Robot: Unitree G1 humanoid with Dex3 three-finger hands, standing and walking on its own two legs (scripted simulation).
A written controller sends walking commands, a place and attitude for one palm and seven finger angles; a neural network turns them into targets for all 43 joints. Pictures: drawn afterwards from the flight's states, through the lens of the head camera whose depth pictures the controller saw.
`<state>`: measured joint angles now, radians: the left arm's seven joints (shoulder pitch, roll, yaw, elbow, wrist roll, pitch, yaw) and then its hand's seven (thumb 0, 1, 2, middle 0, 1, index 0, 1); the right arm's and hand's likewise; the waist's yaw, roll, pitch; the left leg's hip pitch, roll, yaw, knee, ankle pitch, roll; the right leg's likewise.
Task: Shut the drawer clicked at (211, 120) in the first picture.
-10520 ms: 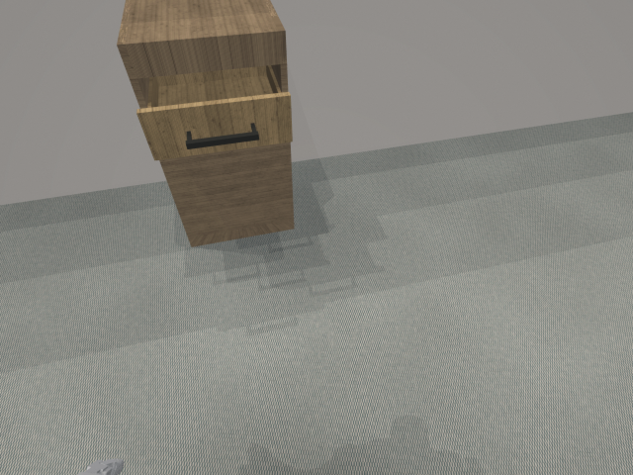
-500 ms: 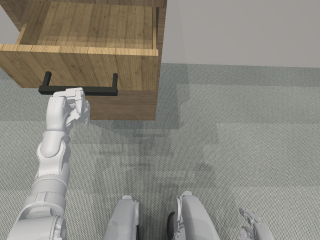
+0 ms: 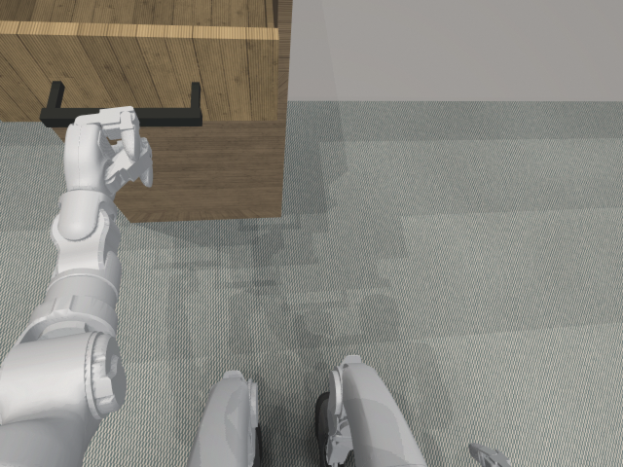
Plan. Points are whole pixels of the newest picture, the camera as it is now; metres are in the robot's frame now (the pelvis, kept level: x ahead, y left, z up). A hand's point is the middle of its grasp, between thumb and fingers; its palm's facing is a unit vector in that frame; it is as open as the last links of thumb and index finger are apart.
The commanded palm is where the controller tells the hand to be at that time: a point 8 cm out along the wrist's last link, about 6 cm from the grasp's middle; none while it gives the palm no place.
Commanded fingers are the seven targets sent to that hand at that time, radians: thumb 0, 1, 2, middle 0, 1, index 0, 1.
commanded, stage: push the drawer shut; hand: left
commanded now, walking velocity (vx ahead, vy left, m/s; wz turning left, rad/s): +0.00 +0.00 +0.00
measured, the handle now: (126, 104) +0.57 +0.21 +0.03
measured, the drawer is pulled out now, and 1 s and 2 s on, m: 0.11 0.00 0.00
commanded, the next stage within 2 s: pull the fist back off the drawer in 1.28 s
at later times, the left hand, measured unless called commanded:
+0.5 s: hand (148, 118) +0.55 +0.19 +0.03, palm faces +0.03 -1.00 -0.02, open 3.2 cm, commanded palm +0.54 +0.21 +0.03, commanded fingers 0.00 0.90 0.90 -1.40 -1.60 -1.40 -1.60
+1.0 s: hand (149, 86) +0.60 +0.19 +0.03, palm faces +0.03 -1.00 -0.02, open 3.3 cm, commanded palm +0.60 +0.20 +0.03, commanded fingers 0.00 0.90 0.90 -1.40 -1.60 -1.40 -1.60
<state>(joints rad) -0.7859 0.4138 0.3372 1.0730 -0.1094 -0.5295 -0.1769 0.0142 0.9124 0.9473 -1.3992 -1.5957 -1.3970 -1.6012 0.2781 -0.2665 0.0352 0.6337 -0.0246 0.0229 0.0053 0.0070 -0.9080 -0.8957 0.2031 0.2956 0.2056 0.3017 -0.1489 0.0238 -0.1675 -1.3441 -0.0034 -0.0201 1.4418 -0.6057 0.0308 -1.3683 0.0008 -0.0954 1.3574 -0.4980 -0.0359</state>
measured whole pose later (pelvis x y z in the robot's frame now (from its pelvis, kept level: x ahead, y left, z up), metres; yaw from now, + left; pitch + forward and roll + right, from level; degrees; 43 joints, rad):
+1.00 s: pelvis +0.00 +0.01 -0.02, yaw -3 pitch +35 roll -7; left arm -1.17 0.68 0.43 1.28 0.02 -0.41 -0.18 0.03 0.87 0.95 -1.40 -1.60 -1.40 -1.60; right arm 0.34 -0.26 0.09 0.60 -0.07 0.09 0.03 0.00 -0.91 -0.90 0.20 0.30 0.21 0.30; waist -0.28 0.04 -0.13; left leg -1.50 0.02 -0.06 1.51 -0.63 0.04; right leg -1.50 0.03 -0.13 1.37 -0.49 -0.03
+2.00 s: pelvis +0.00 +0.02 -0.01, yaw -4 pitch +35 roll -7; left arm -1.10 0.66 0.44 1.16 0.00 -0.34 -0.17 0.02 0.87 0.91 -1.40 -1.60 -1.40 -1.60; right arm 0.39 -0.25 0.11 0.60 -0.06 0.06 0.05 0.00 -0.91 -0.90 0.20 0.30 0.21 0.30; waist -0.28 0.04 -0.13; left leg -1.49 0.03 -0.04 1.48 -0.61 0.05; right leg -1.48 0.04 -0.11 1.33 -0.46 -0.01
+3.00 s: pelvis +0.07 +0.01 +0.14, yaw +1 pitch +4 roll -1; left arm 0.11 0.31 0.14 0.06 -0.08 -0.05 0.09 0.01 0.90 0.90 -1.40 -1.60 -1.40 -1.60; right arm 0.20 -0.22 0.05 0.52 0.05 0.04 -0.09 0.01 -0.91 -0.90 0.20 0.30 0.20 0.30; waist 0.01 0.04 -0.07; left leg -0.31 -0.02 0.00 0.64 -0.39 0.04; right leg -0.35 0.01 -0.05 0.60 -0.31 -0.01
